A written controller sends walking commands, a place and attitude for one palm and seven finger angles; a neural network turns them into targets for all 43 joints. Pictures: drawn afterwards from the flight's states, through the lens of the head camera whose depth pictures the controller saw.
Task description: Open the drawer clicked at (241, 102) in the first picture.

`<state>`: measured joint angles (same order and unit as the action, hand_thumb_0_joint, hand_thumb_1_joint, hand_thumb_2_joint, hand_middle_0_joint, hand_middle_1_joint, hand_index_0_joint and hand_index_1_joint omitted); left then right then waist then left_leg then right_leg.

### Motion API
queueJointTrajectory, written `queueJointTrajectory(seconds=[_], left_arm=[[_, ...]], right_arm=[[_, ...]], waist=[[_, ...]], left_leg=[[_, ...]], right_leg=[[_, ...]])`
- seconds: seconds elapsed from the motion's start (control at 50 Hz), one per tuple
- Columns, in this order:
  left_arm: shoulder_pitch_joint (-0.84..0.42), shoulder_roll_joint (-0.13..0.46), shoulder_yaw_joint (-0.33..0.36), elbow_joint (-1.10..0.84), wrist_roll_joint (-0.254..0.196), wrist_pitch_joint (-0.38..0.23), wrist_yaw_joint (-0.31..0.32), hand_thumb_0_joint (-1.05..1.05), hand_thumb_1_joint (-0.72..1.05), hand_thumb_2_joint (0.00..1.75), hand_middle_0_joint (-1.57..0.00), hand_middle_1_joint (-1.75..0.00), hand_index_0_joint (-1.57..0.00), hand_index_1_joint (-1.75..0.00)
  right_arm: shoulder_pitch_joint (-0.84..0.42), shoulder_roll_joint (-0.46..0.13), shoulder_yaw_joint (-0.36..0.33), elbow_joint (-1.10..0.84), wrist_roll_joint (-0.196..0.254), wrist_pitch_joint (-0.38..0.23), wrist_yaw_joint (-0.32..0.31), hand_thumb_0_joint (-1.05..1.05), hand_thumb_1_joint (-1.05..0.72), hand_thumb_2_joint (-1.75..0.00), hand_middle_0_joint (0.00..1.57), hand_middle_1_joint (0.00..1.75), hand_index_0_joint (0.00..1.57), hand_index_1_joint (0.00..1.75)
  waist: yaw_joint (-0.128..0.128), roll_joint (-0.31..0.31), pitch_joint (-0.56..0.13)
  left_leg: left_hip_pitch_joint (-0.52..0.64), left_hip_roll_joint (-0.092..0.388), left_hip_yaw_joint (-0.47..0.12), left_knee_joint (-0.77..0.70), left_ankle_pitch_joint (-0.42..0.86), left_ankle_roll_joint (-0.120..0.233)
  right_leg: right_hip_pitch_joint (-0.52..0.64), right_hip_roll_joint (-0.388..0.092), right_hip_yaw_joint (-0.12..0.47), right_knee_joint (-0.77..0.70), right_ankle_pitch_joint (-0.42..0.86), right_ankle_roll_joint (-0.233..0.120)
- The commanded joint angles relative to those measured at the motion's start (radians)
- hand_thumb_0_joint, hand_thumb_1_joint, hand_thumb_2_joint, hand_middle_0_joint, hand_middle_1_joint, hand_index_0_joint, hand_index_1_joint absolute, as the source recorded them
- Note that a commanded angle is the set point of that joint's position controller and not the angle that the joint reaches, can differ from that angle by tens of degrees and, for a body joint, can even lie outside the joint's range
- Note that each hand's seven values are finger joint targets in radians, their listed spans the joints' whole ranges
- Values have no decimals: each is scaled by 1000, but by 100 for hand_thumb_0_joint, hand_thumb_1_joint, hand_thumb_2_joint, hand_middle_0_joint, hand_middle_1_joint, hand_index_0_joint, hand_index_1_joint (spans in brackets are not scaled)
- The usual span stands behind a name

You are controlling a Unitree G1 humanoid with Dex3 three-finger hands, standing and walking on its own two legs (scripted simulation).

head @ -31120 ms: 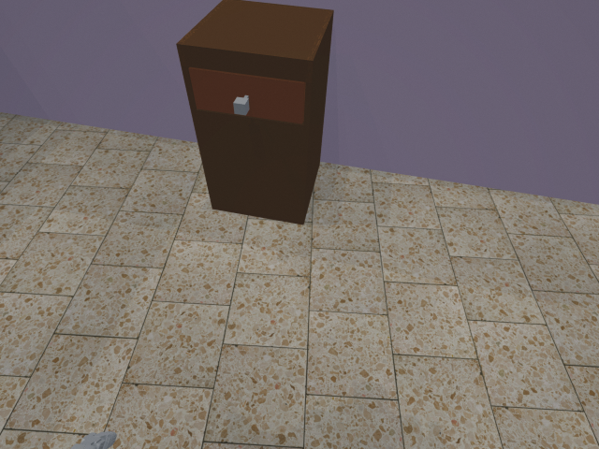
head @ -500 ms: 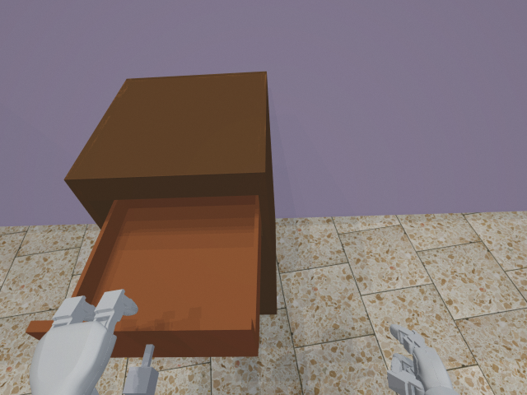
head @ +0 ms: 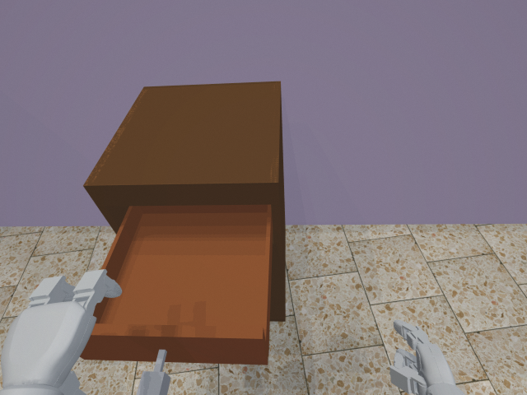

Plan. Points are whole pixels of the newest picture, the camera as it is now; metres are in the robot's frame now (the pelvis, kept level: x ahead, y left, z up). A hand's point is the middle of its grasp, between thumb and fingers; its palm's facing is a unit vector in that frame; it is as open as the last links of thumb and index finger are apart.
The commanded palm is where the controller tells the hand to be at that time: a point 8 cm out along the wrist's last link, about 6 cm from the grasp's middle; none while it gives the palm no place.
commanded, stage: draw the hand back to the body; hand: left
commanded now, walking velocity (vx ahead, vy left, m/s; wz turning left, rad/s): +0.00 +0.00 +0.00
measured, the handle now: (157, 374) +0.17 +0.24 -0.15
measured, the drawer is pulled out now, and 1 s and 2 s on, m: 0.30 0.30 0.30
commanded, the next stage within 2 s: step back with the hand held close in 1.00 s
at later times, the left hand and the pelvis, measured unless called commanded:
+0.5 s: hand (83, 295) +0.18 +0.23 +0.15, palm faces +0.36 -0.84 -0.41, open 11.2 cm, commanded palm +0.13 +0.28 +0.18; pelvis +0.01 +0.00 +0.02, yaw +2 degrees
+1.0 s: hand (82, 285) +0.18 +0.23 +0.17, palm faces +0.40 -0.82 -0.40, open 7.6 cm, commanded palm +0.13 +0.27 +0.20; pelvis +0.01 -0.02 +0.02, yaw +2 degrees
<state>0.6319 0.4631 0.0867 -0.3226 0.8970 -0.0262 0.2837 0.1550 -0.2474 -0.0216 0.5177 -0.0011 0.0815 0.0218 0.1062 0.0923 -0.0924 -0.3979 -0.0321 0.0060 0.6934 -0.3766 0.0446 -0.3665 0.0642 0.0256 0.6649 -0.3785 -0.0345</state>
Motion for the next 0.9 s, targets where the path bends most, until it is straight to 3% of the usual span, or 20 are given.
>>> queueJointTrajectory(seconds=[0.0, 0.02, 0.04, 0.08, 0.1, 0.16, 0.18, 0.2, 0.22, 0.3, 0.44, 0.48, 0.58, 0.6, 0.68, 0.74, 0.76, 0.82, 0.84, 0.88], left_arm=[[-4, -239, -5, -158, -751, -10, -59, 0, -47, 32, -30, -118, -30, -118], [-44, -99, 63, -209, -789, -37, -81, 0, -43, 33, -29, -115, -29, -115], [-25, -35, 127, -273, -857, -59, -87, 0, -40, 34, -29, -113, -29, -113], [-119, 40, 190, -361, -886, -91, -94, 0, -32, 37, -29, -109, -29, -109], [-53, -3, 169, -321, -906, -90, -97, 0, -29, 39, -29, -107, -29, -107], [-73, 10, 197, -334, -923, -99, -110, 0, -18, 43, -28, -100, -28, -100], [-89, 17, 207, -353, -923, -110, -116, 0, -15, 45, -27, -98, -27, -98], [-37, -19, 195, -304, -934, -104, -122, 0, -12, 47, -27, -95, -27, -95], [-65, 3, 208, -343, -936, -110, -129, 0, -8, 48, -27, -93, -27, -93], [-24, -28, 209, -318, -956, -114, -148, 0, 6, 54, -26, -84, -26, -84], [-37, 4, 260, -348, -965, -118, -152, 0, 31, 64, -24, -68, -24, -68], [-101, 39, 283, -391, -962, -126, -151, 0, 37, 68, -24, -64, -24, -64], [-125, 56, 314, -396, -968, -130, -149, 0, 55, 75, -22, -52, -22, -52], [-83, 10, 288, -345, -974, -125, -150, 0, 58, 76, -22, -50, -22, -50], [-159, 65, 332, -402, -976, -138, -152, 0, 73, 82, -21, -41, -21, -41], [-91, 6, 299, -317, -983, -127, -159, 0, 83, 87, -21, -34, -21, -34], [-102, -1, 287, -321, -982, -128, -162, 0, 87, 88, -20, -32, -20, -32], [-129, 53, 326, -364, -980, -136, -162, 0, 90, 90, -20, -30, -20, -30], [-101, 25, 314, -334, -982, -134, -161, 0, 90, 90, -20, -30, -20, -30], [-145, 60, 330, -386, -979, -141, -162, 0, 90, 90, -20, -30, -20, -30]], right_arm=[[-34, -28, -17, -215, 40, -115, -40, 0, -90, -90, 20, 30, 20, 30], [-42, -54, -6, -209, 47, -156, -59, 0, -90, -90, 20, 30, 20, 30], [-56, -54, -2, -202, 36, -165, -90, 0, -90, -90, 20, 30, 20, 30], [-54, -60, 23, -179, 25, -203, -116, 0, -90, -90, 20, 30, 20, 30], [-55, -48, 17, -158, 22, -216, -126, 0, -90, -90, 20, 30, 20, 30], [-61, -50, 27, -121, 20, -243, -123, 0, -90, -90, 20, 30, 20, 30], [-56, -46, 35, -118, 19, -255, -117, 0, -90, -90, 20, 30, 20, 30], [-62, -38, 28, -102, 20, -253, -116, 0, -90, -90, 20, 30, 20, 30], [-63, -44, 31, -110, 21, -258, -109, 0, -90, -90, 20, 30, 20, 30], [-82, -48, 17, -91, 20, -253, -99, 0, -90, -90, 20, 30, 20, 30], [-95, -53, 6, -75, 18, -248, -98, 0, -90, -90, 20, 30, 20, 30], [-99, -60, 8, -80, 18, -251, -98, 0, -90, -90, 20, 30, 20, 30], [-107, -61, 7, -73, 19, -246, -99, 0, -90, -90, 20, 30, 20, 30], [-104, -52, 4, -67, 21, -239, -102, 0, -90, -90, 20, 30, 20, 30], [-114, -64, 6, -74, 19, -241, -99, 0, -90, -90, 20, 30, 20, 30], [-115, -57, -1, -66, 20, -227, -97, 0, -90, -90, 20, 30, 20, 30], [-115, -59, 0, -70, 20, -221, -94, 0, -90, -90, 20, 30, 20, 30], [-116, -63, 0, -79, 17, -225, -95, 0, -90, -90, 20, 30, 20, 30], [-119, -56, -2, -70, 17, -221, -98, 0, -90, -90, 20, 30, 20, 30], [-123, -61, 1, -77, 15, -228, -96, 0, -90, -90, 20, 30, 20, 30]], waist=[[-119, -71, -3], [-81, -86, -50], [-65, -118, -32], [-55, -61, -57], [-64, -57, -4], [-58, 19, 61], [-56, 34, 37], [-60, 25, 78], [-54, 17, 36], [-59, -23, 38], [-59, -63, 0], [-58, -21, -5], [-54, -17, 1], [-62, -43, 42], [-53, -9, 12], [-58, -66, 48], [-60, -40, 63], [-50, -57, -3], [-55, -57, 20], [-52, -17, 0]], left_leg=[[300, 69, -58, -126, 274, 24], [310, 71, -70, -155, 280, 20], [284, 65, -63, -173, 311, 13], [287, 52, -63, -200, 367, 0], [276, 54, -55, -203, 378, -3], [255, 51, -61, -236, 393, -21], [274, 50, -60, -242, 412, -26], [263, 57, -65, -252, 408, -32], [281, 58, -64, -257, 428, -33], [284, 60, -59, -279, 414, -32], [307, 53, -46, -288, 437, -26], [324, 48, -42, -294, 423, -28], [330, 43, -39, -299, 430, -28], [322, 50, -37, -301, 419, -25], [335, 42, -35, -311, 396, -26], [324, 47, -28, -310, 395, -20], [315, 41, -26, -314, 383, -22], [341, 43, -26, -312, 402, -18], [338, 41, -18, -306, 406, -14], [347, 37, -20, -308, 410, -21]], right_leg=[[54, -43, -53, -139, 231, 0], [64, -48, -53, -145, 184, 4], [102, -52, -57, -170, 221, 6], [143, -77, -53, -191, 279, 6], [141, -74, -60, -206, 299, 7], [163, -78, -61, -249, 306, -3], [173, -81, -59, -253, 323, -3], [168, -74, -67, -256, 310, -2], [190, -78, -63, -260, 329, -2], [214, -66, -65, -278, 335, 2], [245, -66, -60, -306, 390, 9], [239, -67, -51, -328, 381, 8], [249, -66, -46, -341, 400, 8], [238, -64, -52, -334, 385, 10], [247, -66, -40, -359, 377, 10], [242, -64, -43, -352, 381, 16], [242, -64, -42, -363, 372, 12], [262, -68, -34, -362, 399, 18], [258, -66, -33, -362, 411, 19], [262, -68, -28, -376, 415, 17]])
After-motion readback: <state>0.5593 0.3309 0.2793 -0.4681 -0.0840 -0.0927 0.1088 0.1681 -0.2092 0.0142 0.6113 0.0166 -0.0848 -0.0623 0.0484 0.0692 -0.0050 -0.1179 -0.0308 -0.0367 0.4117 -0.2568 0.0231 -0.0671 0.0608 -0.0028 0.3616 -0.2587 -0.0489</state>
